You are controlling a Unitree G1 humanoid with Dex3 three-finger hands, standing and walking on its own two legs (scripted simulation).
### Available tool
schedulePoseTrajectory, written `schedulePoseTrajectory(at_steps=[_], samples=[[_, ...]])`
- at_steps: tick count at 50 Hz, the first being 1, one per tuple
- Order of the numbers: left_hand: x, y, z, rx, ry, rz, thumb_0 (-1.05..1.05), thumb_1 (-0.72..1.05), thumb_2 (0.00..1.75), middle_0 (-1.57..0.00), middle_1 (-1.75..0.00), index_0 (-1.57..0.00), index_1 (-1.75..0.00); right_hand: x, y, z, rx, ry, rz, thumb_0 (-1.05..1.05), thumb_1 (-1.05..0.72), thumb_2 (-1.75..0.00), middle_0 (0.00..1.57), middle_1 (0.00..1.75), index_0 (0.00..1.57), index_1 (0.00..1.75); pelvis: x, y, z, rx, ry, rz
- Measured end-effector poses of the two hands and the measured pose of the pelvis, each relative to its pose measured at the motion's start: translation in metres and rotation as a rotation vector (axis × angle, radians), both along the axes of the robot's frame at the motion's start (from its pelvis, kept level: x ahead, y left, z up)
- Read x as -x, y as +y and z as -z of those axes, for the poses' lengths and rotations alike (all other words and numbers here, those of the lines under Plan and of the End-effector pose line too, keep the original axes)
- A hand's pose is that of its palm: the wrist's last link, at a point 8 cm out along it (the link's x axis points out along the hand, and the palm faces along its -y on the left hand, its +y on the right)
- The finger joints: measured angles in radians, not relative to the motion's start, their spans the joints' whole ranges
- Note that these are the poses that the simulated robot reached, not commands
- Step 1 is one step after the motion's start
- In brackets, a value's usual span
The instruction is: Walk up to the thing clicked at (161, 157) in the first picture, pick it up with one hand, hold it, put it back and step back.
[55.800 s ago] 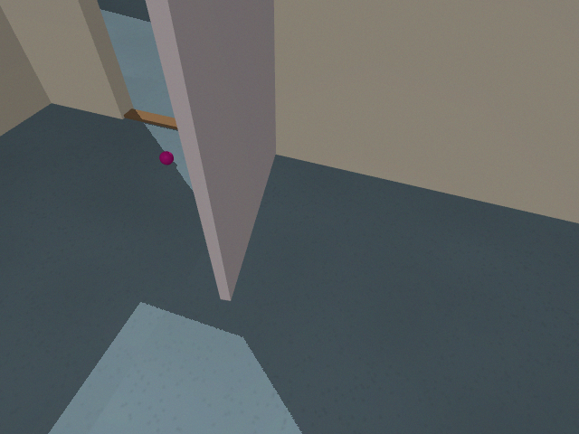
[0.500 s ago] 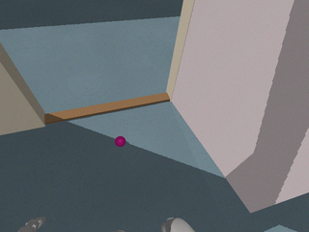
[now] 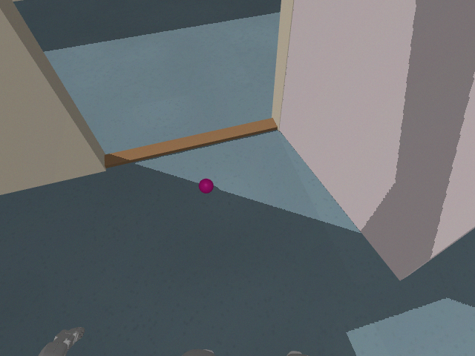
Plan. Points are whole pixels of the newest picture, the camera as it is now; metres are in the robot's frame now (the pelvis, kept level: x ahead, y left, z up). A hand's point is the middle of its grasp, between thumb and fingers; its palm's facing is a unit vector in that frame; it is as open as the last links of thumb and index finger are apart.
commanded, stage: step back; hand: left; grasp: from above
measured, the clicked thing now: (206, 185) +0.92 +0.23 -0.72
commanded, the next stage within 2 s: stand in 1.50 s
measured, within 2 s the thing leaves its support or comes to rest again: neither
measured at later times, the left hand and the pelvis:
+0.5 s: hand out of the picture -0.11 +0.26 -0.14, palm faces -0.02 -0.91 -0.41, open 7.4 cm; pelvis -0.17 -0.01 +0.00, yaw -3 degrees
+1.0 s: hand out of the picture -0.10 +0.26 -0.14, palm faces +0.02 -0.91 -0.41, open 7.4 cm; pelvis -0.18 -0.02 +0.00, yaw +1 degrees
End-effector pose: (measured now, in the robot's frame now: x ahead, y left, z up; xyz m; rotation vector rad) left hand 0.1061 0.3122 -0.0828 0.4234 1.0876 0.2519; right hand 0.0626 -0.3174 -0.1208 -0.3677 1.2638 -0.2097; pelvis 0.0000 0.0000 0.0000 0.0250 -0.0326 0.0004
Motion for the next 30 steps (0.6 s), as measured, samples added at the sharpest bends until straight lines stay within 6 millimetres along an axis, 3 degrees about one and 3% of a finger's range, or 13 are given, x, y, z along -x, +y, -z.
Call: schedulePoseTrajectory(at_steps=[5, 10, 15, 21, 25, 30], samples=[[0.021, 0.014, 0.015, 0.021, -0.052, 0.000, 0.01, 0.90, 0.90, -0.21, -0.30, -0.21, -0.30, 0.038, 0.013, 0.002, 0.014, 0.022, -0.026, 0.01, -0.90, -0.90, 0.21, 0.30, 0.20, 0.30, 0.042, 0.010, 0.010, -0.012, -0.018, -0.033], [0.060, 0.014, 0.018, 0.045, -0.011, -0.029, 0.01, 0.90, 0.90, -0.21, -0.30, -0.20, -0.30, 0.068, 0.022, -0.013, 0.005, -0.019, -0.033, 0.01, -0.90, -0.90, 0.21, 0.30, 0.20, 0.30, 0.075, 0.010, 0.001, 0.024, -0.021, -0.023], [0.108, 0.005, 0.018, 0.057, 0.019, -0.021, 0.01, 0.91, 0.90, -0.21, -0.30, -0.20, -0.30, 0.080, 0.016, -0.019, 0.011, -0.091, -0.043, 0.01, -0.90, -0.90, 0.21, 0.30, 0.20, 0.30, 0.110, 0.004, -0.002, 0.036, -0.011, 0.010], [0.177, -0.010, 0.023, 0.038, 0.084, -0.004, 0.01, 0.91, 0.90, -0.21, -0.30, -0.20, -0.30, 0.103, -0.002, -0.007, -0.009, -0.173, -0.027, 0.01, -0.90, -0.90, 0.21, 0.30, 0.20, 0.30, 0.153, -0.009, 0.007, 0.060, -0.027, 0.044], [0.218, -0.014, 0.014, 0.039, 0.107, -0.033, 0.01, 0.90, 0.90, -0.21, -0.30, -0.21, -0.30, 0.133, -0.004, -0.008, -0.030, -0.143, -0.002, 0.01, -0.90, -0.90, 0.21, 0.30, 0.20, 0.30, 0.169, -0.011, 0.000, 0.022, -0.029, 0.051], [0.244, -0.005, 0.007, 0.031, 0.085, -0.068, 0.01, 0.90, 0.90, -0.21, -0.30, -0.21, -0.30, 0.174, -0.004, -0.004, -0.032, -0.061, -0.015, 0.01, -0.90, -0.90, 0.21, 0.30, 0.20, 0.30, 0.182, -0.007, -0.003, 0.012, -0.019, 0.009]])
